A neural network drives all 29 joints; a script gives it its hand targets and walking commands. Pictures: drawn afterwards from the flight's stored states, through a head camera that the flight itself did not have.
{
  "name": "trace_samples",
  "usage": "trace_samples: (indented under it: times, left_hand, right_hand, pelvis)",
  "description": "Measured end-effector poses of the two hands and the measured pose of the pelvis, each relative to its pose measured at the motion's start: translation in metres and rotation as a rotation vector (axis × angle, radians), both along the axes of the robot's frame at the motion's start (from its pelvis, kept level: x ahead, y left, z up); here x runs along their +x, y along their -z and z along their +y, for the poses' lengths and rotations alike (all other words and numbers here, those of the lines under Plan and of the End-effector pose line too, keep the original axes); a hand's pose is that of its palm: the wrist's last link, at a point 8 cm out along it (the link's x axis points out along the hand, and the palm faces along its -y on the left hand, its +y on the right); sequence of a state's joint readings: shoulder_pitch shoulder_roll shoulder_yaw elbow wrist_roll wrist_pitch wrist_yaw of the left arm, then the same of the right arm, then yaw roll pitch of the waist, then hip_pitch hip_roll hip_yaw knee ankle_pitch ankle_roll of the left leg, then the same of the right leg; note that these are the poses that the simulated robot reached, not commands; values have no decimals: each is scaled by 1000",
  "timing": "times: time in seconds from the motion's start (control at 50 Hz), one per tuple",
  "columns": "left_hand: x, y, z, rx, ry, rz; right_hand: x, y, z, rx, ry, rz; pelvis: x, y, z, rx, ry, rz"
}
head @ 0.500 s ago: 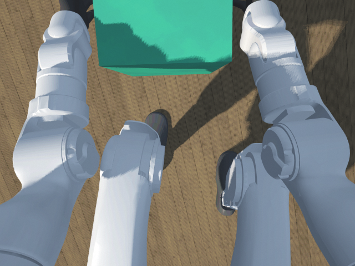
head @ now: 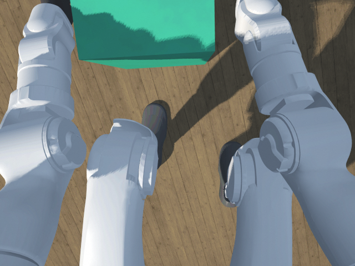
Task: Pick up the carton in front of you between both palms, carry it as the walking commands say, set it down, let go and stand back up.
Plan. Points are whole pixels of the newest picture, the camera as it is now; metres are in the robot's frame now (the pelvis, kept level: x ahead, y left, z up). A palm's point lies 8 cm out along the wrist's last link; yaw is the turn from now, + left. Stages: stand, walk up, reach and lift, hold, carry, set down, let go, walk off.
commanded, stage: set down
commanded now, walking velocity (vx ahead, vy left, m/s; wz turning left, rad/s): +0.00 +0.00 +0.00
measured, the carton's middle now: (154, 10) +0.51 +0.16 -0.25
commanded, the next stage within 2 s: let go in 1.58 s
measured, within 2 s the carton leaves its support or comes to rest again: neither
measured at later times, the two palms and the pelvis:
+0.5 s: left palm (57, 20) +0.45 +0.33 -0.20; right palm out of the picture +0.56 -0.04 -0.20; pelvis +0.00 +0.01 +0.00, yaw +0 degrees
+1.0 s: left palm out of the picture +0.46 +0.34 -0.04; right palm out of the picture +0.58 -0.02 -0.03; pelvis +0.01 +0.01 +0.08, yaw +1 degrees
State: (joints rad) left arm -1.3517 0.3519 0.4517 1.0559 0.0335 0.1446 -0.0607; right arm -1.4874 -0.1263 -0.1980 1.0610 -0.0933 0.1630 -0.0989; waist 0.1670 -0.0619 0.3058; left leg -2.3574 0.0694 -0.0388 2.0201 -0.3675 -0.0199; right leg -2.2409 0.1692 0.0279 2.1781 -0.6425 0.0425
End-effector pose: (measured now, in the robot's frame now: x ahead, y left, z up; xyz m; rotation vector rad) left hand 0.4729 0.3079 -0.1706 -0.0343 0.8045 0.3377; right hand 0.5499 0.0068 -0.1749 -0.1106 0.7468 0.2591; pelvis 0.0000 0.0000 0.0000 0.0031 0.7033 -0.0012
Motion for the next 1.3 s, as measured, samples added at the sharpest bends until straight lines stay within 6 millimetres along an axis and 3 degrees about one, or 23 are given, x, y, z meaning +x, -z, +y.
trace_samples:
  times: [0.28, 0.46, 0.56, 0.72, 0.94, 1.12, 1.3]
  left_hand:
    - [-4, 4, 0, -13, -18, -18]
    - [-20, 29, 14, 27, -109, 13]
    - [-14, 21, 27, 39, -119, -39]
    - [-3, -31, 37, 31, -106, -156]
    - [-10, -112, 36, 28, -100, -152]
    - [-7, -159, 36, 43, -87, -159]
    - [-11, -216, 45, 41, -93, -161]
  right_hand:
    - [0, 3, -2, -8, -41, -35]
    - [7, 22, -47, -90, 21, -36]
    - [13, 13, -44, -70, 12, -69]
    - [21, -36, -24, -75, 18, -155]
    - [32, -126, -23, -93, 65, -127]
    - [31, -167, -34, -86, 74, -142]
    - [29, -217, -32, -86, 59, -147]
  pelvis:
    - [-5, 4, 1, 5, -10, -44]
    - [-4, 2, 5, 2, -11, -67]
    - [-2, 2, 9, -5, -9, -58]
    - [-3, -11, 10, -19, -43, -49]
    - [7, -63, 10, -47, -69, 32]
    - [19, -100, 13, -48, -65, 94]
    - [30, -147, 13, -42, -72, 110]
